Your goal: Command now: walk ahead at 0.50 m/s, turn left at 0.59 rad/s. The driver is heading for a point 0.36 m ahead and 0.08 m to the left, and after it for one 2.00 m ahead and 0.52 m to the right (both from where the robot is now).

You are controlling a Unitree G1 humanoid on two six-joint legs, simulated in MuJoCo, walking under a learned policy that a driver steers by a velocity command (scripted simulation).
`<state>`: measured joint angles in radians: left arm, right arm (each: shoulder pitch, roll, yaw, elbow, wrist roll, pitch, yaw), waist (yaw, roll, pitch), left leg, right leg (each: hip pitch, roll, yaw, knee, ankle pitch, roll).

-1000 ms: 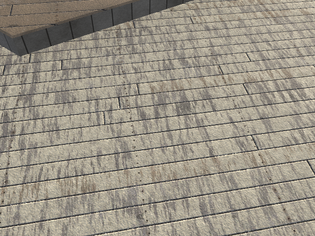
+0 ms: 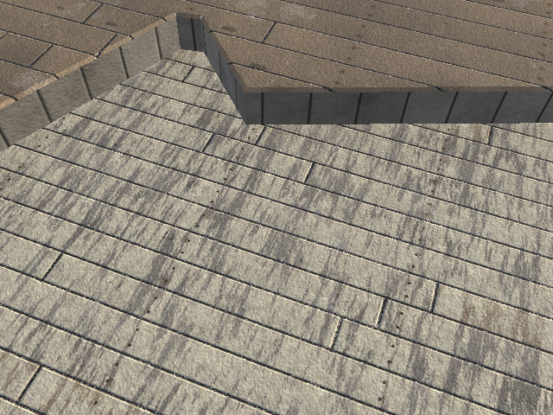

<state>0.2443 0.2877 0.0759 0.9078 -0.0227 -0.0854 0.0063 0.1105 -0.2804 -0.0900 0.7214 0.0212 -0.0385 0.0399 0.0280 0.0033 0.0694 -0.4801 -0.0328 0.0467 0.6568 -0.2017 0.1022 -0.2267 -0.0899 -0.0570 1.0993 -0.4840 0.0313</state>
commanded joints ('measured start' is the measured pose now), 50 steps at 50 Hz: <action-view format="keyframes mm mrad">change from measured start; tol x32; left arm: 1 -91 111 10 -133 -10 -74 -4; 18 -355 73 -5 -242 18 -47 -47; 24 142 260 57 -140 35 -40 -52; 50 149 145 7 -228 -18 26 8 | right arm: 1 204 -152 -40 -16 -3 -29 -4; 24 366 -61 13 5 -19 -28 -60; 43 -164 -79 16 -147 -12 -92 -24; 50 227 -135 -19 -65 -19 -76 -41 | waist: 1 -85 17 -194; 21 -62 127 -72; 25 40 -271 -395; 50 -119 157 -247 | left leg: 1 599 292 -556 -372 21 218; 17 404 203 -333 -372 174 112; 22 519 181 -250 -85 733 50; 26 -297 20 -202 681 -275 -72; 39 -22 32 -105 -76 265 -157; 46 279 35 -126 -262 154 -75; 48 874 414 -626 -247 8 151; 50 738 424 -687 -338 -224 134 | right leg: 1 -578 -13 131 198 90 -51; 22 -95 111 23 -639 453 -147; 25 596 -247 853 -794 206 -400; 30 130 -96 481 -875 429 -302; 44 95 -48 477 -753 436 -216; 50 -587 82 232 163 -27 -50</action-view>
